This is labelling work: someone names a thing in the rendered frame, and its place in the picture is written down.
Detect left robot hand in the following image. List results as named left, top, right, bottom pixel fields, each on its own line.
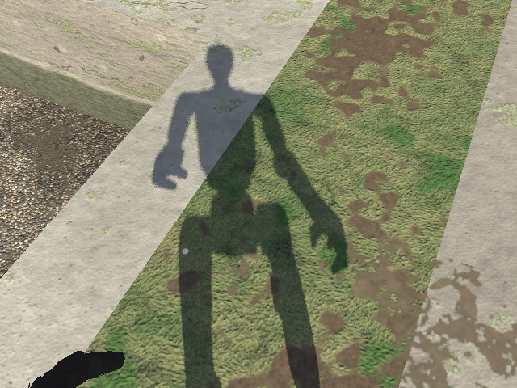
left=28, top=351, right=125, bottom=388

